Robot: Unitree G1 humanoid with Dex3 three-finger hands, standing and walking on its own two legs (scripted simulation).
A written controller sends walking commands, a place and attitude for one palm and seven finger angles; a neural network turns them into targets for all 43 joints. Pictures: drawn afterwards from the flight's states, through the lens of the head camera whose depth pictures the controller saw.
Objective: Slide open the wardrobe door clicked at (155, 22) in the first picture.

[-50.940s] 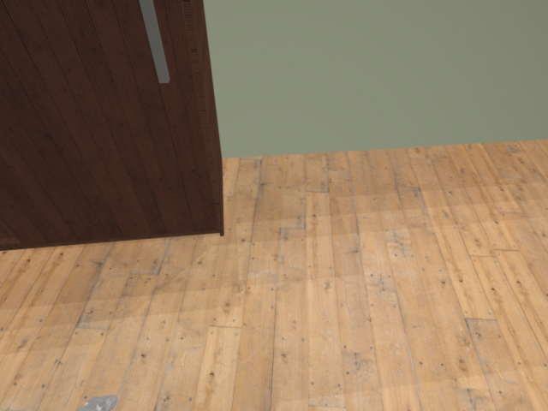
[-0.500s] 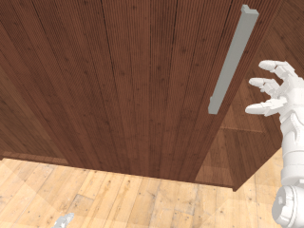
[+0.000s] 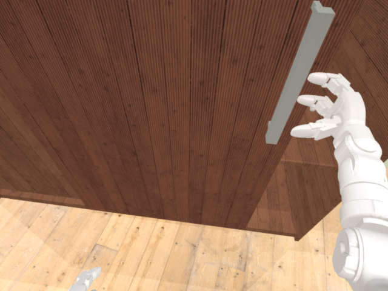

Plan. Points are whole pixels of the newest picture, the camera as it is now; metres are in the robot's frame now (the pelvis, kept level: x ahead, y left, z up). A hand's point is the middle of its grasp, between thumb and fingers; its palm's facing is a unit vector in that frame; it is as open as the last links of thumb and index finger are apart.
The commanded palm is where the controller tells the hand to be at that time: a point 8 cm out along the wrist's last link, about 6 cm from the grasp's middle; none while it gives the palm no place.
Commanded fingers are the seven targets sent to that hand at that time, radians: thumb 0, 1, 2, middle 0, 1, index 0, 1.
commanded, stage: feel for the door with the fingertips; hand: right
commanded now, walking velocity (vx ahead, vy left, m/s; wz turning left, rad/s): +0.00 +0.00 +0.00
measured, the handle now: (289, 84) +0.51 -0.14 +0.18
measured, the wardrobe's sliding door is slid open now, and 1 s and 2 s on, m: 0.27 0.27 0.27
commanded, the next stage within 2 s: slide the fingers in behind the handle in 0.62 s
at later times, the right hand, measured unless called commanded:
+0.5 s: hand (311, 101) +0.46 -0.18 +0.18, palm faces +0.05 +1.00 +0.01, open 14.0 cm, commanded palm +0.44 -0.23 +0.18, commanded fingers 0.00 0.50 -0.30 0.30 1.20 0.30 1.20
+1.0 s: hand (306, 100) +0.46 -0.17 +0.18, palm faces +0.01 +1.00 +0.02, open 13.9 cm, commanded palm +0.43 -0.22 +0.18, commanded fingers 0.00 0.50 -0.30 0.30 1.20 0.30 1.20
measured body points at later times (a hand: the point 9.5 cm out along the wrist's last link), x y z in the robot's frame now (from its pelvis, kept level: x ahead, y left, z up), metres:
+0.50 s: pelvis +0.00 +0.01 +0.00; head +0.03 +0.01 +0.45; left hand +0.08 +0.28 -0.11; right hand +0.45 -0.23 +0.18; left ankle +0.01 +0.12 -0.73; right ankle -0.01 -0.11 -0.73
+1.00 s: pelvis +0.00 +0.01 +0.00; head +0.02 +0.01 +0.45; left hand +0.05 +0.27 -0.12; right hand +0.45 -0.22 +0.18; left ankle +0.01 +0.12 -0.73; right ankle -0.01 -0.11 -0.73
